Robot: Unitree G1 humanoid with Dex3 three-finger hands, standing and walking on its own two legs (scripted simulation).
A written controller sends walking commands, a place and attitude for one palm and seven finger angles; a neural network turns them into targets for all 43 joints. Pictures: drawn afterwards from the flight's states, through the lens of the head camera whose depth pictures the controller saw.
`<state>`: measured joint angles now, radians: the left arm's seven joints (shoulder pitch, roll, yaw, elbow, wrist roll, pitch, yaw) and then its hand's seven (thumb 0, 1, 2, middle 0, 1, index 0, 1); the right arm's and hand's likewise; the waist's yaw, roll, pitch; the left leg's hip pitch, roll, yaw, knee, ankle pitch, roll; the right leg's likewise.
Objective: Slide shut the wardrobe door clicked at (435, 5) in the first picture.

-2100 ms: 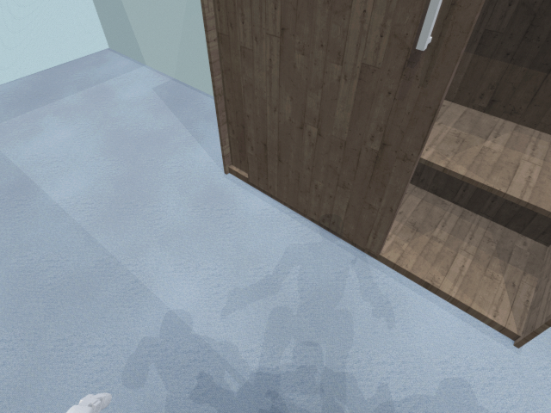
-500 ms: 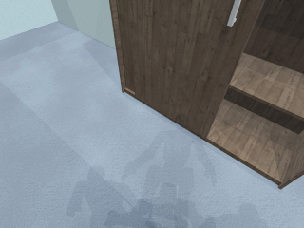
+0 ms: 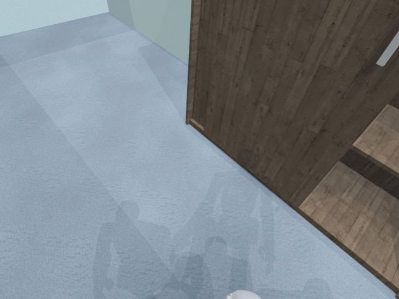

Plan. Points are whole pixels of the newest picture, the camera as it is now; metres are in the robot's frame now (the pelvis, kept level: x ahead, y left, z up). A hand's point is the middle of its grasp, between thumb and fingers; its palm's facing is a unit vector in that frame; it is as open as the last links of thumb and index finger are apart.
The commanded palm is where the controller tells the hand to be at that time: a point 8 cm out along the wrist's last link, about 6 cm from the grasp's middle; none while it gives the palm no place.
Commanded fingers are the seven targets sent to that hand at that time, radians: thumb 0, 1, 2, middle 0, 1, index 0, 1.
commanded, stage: turn to face it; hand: left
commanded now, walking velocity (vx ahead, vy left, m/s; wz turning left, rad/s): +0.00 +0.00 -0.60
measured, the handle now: out of the picture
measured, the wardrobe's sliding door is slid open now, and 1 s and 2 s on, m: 0.56 0.56 0.56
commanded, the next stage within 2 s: take the last steps up to it in 1.26 s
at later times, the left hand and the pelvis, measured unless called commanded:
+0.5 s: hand (136, 263) +0.23 +0.16 -0.18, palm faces -0.13 -0.96 -0.24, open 7.4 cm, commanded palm none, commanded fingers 0.00 0.90 0.90 -0.20 -0.30 -0.20 -0.30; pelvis +0.14 -0.02 -0.01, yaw -12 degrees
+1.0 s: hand (132, 210) +0.36 +0.20 -0.17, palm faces -0.43 -0.87 -0.24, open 7.4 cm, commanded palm none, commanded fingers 0.00 0.90 0.90 -0.20 -0.30 -0.20 -0.30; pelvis +0.19 +0.03 +0.00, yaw -31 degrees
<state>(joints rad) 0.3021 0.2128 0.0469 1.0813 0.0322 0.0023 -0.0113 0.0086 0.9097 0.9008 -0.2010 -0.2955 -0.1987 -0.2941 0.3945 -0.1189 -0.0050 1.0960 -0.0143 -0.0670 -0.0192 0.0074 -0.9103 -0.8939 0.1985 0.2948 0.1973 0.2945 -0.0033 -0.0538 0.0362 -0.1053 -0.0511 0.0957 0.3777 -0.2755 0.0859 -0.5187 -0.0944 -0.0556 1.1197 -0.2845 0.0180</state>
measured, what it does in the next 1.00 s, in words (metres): walks ahead, turning right: right foot, then left foot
